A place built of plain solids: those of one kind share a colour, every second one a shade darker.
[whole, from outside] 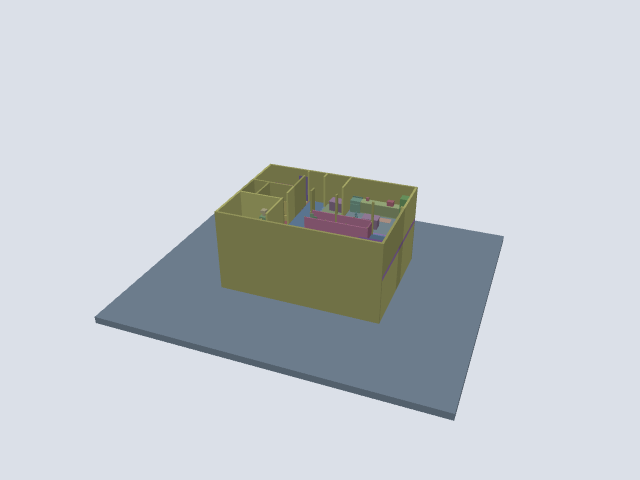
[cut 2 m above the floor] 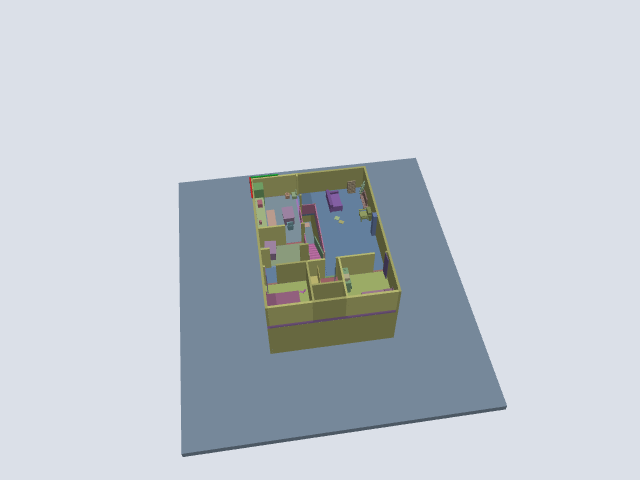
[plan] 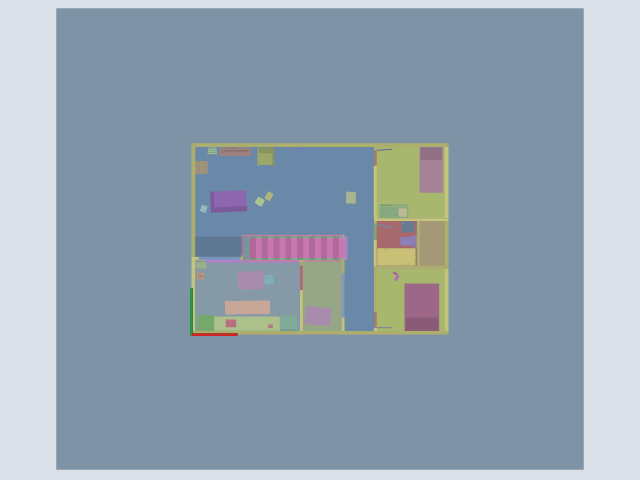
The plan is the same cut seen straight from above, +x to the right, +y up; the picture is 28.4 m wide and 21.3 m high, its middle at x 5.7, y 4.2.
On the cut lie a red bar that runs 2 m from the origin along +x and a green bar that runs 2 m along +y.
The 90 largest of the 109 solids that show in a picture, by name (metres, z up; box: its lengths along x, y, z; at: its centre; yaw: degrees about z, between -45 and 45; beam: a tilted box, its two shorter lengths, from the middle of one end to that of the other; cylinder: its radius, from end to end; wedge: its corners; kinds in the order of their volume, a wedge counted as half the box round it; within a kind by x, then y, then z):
{
 "under_1": {"box": [23.4, 20.49, 0.5], "at": [5.7, 4.25, -0.45]},
 "stair_1": {"box": [4.2, 1.04, 0.49], "at": [4.69, 3.84, -0.05]},
 "stair_2": {"box": [3.94, 1.04, 0.68], "at": [4.82, 3.84, 0.04]},
 "stair_3": {"box": [3.67, 1.04, 0.88], "at": [4.95, 3.84, 0.14]},
 "stair_4": {"box": [3.41, 1.04, 1.07], "at": [5.08, 3.84, 0.23]},
 "stair_5": {"box": [3.15, 1.04, 1.26], "at": [5.21, 3.84, 0.33]},
 "stair_6": {"box": [2.89, 1.04, 1.45], "at": [5.35, 3.84, 0.43]},
 "stair_7": {"box": [2.62, 1.04, 1.64], "at": [5.48, 3.84, 0.52]},
 "stair_8": {"box": [2.36, 1.04, 1.83], "at": [5.61, 3.84, 0.62]},
 "stair_9": {"box": [2.1, 1.04, 2.03], "at": [5.74, 3.84, 0.71]},
 "stair_10": {"box": [1.84, 1.04, 2.22], "at": [5.87, 3.84, 0.81]},
 "stair_11": {"box": [1.57, 1.04, 2.41], "at": [6.0, 3.84, 0.9]},
 "stair_12": {"box": [1.31, 1.04, 2.6], "at": [6.13, 3.84, 1.0]},
 "stair_13": {"box": [1.05, 1.04, 2.79], "at": [6.26, 3.84, 1.1]},
 "stair_14": {"box": [0.79, 1.04, 2.99], "at": [6.4, 3.84, 1.19]},
 "stair_15": {"box": [0.53, 1.04, 3.18], "at": [6.53, 3.84, 1.29]},
 "stair_16": {"box": [0.26, 1.04, 3.37], "at": [6.66, 3.84, 1.38]},
 "wall_1": {"box": [0.16, 3.03, 3.26], "at": [0.08, 1.68, 1.33]},
 "wall_2": {"box": [0.16, 3.16, 2.44], "at": [0.08, 1.74, 4.48]},
 "wall_3": {"box": [0.16, 1.04, 3.26], "at": [0.08, 3.84, 1.33]},
 "wall_4": {"box": [0.16, 4.88, 2.44], "at": [0.08, 5.89, 4.48]},
 "wall_5": {"box": [0.16, 3.84, 3.26], "at": [0.08, 6.41, 1.33]},
 "wall_6": {"box": [0.32, 0.13, 2.44], "at": [0.16, 3.38, 4.48]},
 "wall_7": {"box": [0.15, 0.13, 2.44], "at": [2.21, 3.38, 4.48]},
 "wall_8": {"box": [6.92, 0.13, 3.26], "at": [3.46, 4.42, 1.33]},
 "wall_9": {"box": [0.13, 1.82, 2.44], "at": [4.88, 1.07, 4.48]},
 "wall_10": {"box": [0.13, 0.25, 2.44], "at": [4.88, 3.19, 4.48]},
 "wall_11": {"box": [11.4, 0.16, 6.0], "at": [5.7, 0.08, 2.7]},
 "wall_12": {"box": [11.4, 0.16, 6.0], "at": [5.7, 8.41, 2.7]},
 "wall_13": {"box": [0.13, 0.59, 2.44], "at": [6.72, 0.45, 4.48]},
 "wall_14": {"box": [0.13, 0.58, 2.44], "at": [6.72, 3.03, 4.48]},
 "wall_15": {"box": [0.13, 0.15, 2.44], "at": [8.15, 0.23, 4.48]},
 "wall_16": {"box": [0.13, 1.93, 2.44], "at": [8.15, 1.97, 4.48]},
 "wall_17": {"box": [0.13, 1.14, 2.44], "at": [8.15, 3.63, 4.48]},
 "wall_18": {"box": [0.13, 2.32, 2.44], "at": [8.15, 6.33, 4.48]},
 "wall_19": {"box": [3.31, 0.13, 2.44], "at": [9.74, 3.0, 4.48]},
 "wall_20": {"box": [3.31, 0.13, 2.44], "at": [9.74, 5.11, 4.48]},
 "wall_21": {"box": [0.13, 1.98, 2.44], "at": [10.06, 4.05, 4.48]},
 "wall_22": {"box": [0.16, 2.77, 2.44], "at": [11.32, 1.54, 4.48]},
 "wall_23": {"box": [0.16, 1.98, 2.44], "at": [11.32, 4.05, 4.48]},
 "wall_24": {"box": [0.16, 8.17, 3.26], "at": [11.32, 4.25, 1.33]},
 "wall_25": {"box": [0.16, 3.16, 2.44], "at": [11.32, 6.75, 4.48]},
 "upper_floor_living_1": {"box": [2.13, 0.91, 0.16], "at": [1.23, 3.9, 3.18]},
 "upper_floor_living_2": {"box": [7.93, 3.97, 0.16], "at": [4.12, 6.34, 3.18]},
 "upper_floor_living_3": {"box": [1.3, 4.2, 0.16], "at": [7.44, 2.26, 3.18]},
 "upper_floor_bedroom_1": {"box": [3.02, 2.77, 0.16], "at": [9.73, 1.54, 3.18]},
 "upper_floor_bedroom_2": {"box": [3.02, 3.16, 0.16], "at": [9.73, 6.75, 3.18]},
 "upper_floor_kitchen_1": {"box": [4.65, 3.16, 0.16], "at": [2.48, 1.74, 3.18]},
 "double_bed_1": {"box": [1.52, 0.07, 1.05], "at": [10.22, 0.2, 3.79]},
 "double_bed_2": {"box": [1.45, 0.55, 0.2], "at": [10.22, 0.49, 3.96]},
 "double_bed_3": {"box": [1.55, 2.11, 0.4], "at": [10.22, 1.22, 3.76]},
 "counter_run_1": {"box": [2.91, 0.61, 0.78], "at": [2.46, 0.47, 3.75]},
 "counter_run_2": {"box": [2.91, 0.64, 0.038], "at": [2.46, 0.49, 4.16]},
 "floor_vestibule_1": {"box": [2.43, 1.04, 0.5], "at": [1.38, 3.84, -0.25]},
 "kitchen_table_1": {"box": [1.06, 0.71, 0.72], "at": [2.61, 2.41, 3.62], "yaw": 2.2},
 "kitchen_table_2": {"box": [1.06, 0.71, 0.72], "at": [5.62, 0.82, 3.62], "yaw": -5.6},
 "child_bed_1": {"box": [1.06, 2.06, 0.4], "at": [10.64, 7.32, 3.64]},
 "child_bed_2": {"box": [0.96, 0.55, 0.2], "at": [10.64, 8.03, 3.84]},
 "wall_band_1": {"box": [0.16, 3.84, 0.31], "at": [0.08, 6.41, 3.11]},
 "wall_band_2": {"box": [6.92, 0.13, 0.31], "at": [3.46, 3.25, 3.11]},
 "wall_band_3": {"box": [0.13, 1.04, 0.31], "at": [6.86, 3.84, 3.11]},
 "wall_band_4": {"box": [0.16, 8.17, 0.31], "at": [11.32, 4.25, 3.11]},
 "fridge_1": {"box": [0.75, 0.7, 1.72], "at": [0.63, 0.52, 4.12]},
 "upper_floor_nook_1": {"box": [1.72, 3.16, 0.16], "at": [5.8, 1.74, 3.18]},
 "stair_guard_1": {"box": [0.08, 0.91, 0.95], "at": [2.25, 3.9, 3.74]},
 "stair_guard_2": {"box": [2.52, 0.08, 0.95], "at": [3.55, 3.28, 3.74]},
 "stair_guard_3": {"box": [4.5, 0.08, 0.95], "at": [4.54, 4.4, 3.74]},
 "stair_guard_4": {"box": [1.72, 0.08, 0.95], "at": [5.8, 3.28, 3.74]},
 "chest_drawers_1": {"box": [1.28, 0.5, 1.04], "at": [8.98, 5.43, 3.78]},
 "sofa_1": {"box": [1.6, 0.93, 0.34], "at": [1.64, 5.92, 3.54], "yaw": 2.5},
 "sofa_2": {"box": [1.6, 0.23, 0.39], "at": [1.66, 5.56, 3.91], "yaw": 2.5},
 "upper_floor_bath_1": {"box": [1.78, 1.98, 0.16], "at": [9.11, 4.05, 3.18]},
 "bathtub_1": {"box": [1.7, 0.76, 0.41], "at": [9.09, 3.45, 3.47]},
 "range_cooker_1": {"box": [0.76, 0.65, 0.94], "at": [4.3, 0.49, 3.73]},
 "upper_floor_closet_1": {"box": [1.11, 1.98, 0.16], "at": [10.69, 4.05, 3.18]},
 "billy_1": {"box": [0.42, 0.28, 2.02], "at": [4.85, 8.18, 4.27]},
 "wall_foot_1": {"box": [0.16, 2.77, 0.17], "at": [11.32, 1.54, 3.19]},
 "wall_foot_2": {"box": [0.16, 1.98, 0.17], "at": [11.32, 4.05, 3.19]},
 "wall_foot_3": {"box": [0.16, 3.16, 0.17], "at": [11.32, 6.75, 3.19]},
 "armchair_frame_1": {"box": [0.62, 0.26, 0.41], "at": [3.29, 8.17, 3.88]},
 "armchair_frame_2": {"box": [0.63, 0.74, 0.18], "at": [3.3, 7.89, 3.58]},
 "leaf_bedroom_door_1": {"box": [0.69, 0.05, 2.0], "at": [8.56, 0.31, 4.26]},
 "leaf_bedroom_door_2": {"box": [0.69, 0.05, 2.0], "at": [8.56, 8.2, 4.26], "yaw": 4.0},
 "rug_1": {"box": [2.0, 0.6, 0.08], "at": [2.48, 1.21, 3.23], "yaw": 0.8},
 "trunk_1": {"box": [0.43, 0.52, 0.31], "at": [7.08, 6.08, 3.42], "yaw": -1.4},
 "tv_stand_1": {"box": [1.08, 0.09, 0.63], "at": [2.0, 8.16, 4.0]},
 "dish_rack_1": {"box": [0.47, 0.35, 0.34], "at": [1.75, 0.5, 4.34]},
 "pedestal_basin_1": {"box": [0.57, 0.48, 0.2], "at": [9.6, 4.78, 4.05]},
 "recycling_crate_1": {"box": [0.48, 0.36, 0.28], "at": [0.41, 3.11, 3.4]},
 "wc_1": {"box": [0.21, 0.51, 0.45], "at": [9.88, 4.14, 3.82]}
}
